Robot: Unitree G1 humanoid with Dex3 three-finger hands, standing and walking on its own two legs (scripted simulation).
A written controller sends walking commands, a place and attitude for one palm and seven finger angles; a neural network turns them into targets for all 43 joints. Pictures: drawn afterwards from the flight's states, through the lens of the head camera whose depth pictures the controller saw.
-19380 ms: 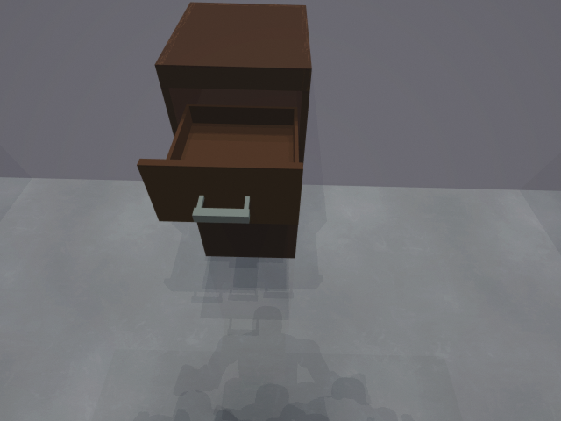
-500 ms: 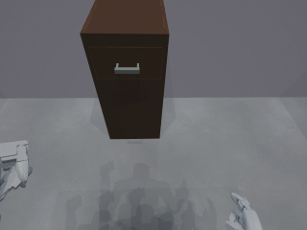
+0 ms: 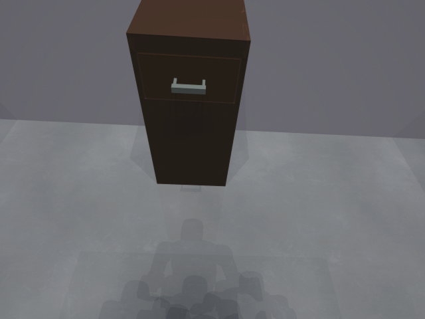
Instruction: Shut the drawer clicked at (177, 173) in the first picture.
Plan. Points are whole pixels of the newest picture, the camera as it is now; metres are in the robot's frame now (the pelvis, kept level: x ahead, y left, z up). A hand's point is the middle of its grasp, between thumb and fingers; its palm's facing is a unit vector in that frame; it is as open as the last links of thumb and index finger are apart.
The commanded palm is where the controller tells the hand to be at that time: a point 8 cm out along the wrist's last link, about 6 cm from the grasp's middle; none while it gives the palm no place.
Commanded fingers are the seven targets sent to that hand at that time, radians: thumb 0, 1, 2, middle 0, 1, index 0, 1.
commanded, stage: let the arm hang, fingers relaxed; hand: left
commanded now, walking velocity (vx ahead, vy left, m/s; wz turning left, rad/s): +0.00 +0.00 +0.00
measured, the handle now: (189, 85) +0.84 +0.12 -0.07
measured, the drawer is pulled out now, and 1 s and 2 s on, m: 0.00 0.00 0.00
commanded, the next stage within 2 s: look to check the result in 0.78 s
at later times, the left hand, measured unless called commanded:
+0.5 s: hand out of the picture -0.02 +0.18 -0.17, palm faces +0.03 -0.98 -0.17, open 7.1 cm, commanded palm none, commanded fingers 0.00 0.90 0.90 -0.20 -0.30 -0.20 -0.30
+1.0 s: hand out of the picture +0.00 +0.17 -0.17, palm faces +0.03 -0.98 -0.18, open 7.4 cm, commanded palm none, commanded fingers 0.00 0.90 0.90 -0.20 -0.30 -0.20 -0.30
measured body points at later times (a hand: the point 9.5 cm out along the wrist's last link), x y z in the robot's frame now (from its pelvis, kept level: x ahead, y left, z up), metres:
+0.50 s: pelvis +0.00 +0.02 +0.01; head +0.01 +0.01 +0.46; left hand -0.02 +0.23 -0.15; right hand -0.03 -0.18 -0.16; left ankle +0.02 +0.11 -0.73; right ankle -0.01 -0.10 -0.73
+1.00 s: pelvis +0.01 +0.01 +0.01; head +0.02 +0.00 +0.46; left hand +0.00 +0.22 -0.15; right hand -0.01 -0.20 -0.16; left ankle +0.02 +0.11 -0.73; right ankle -0.01 -0.10 -0.73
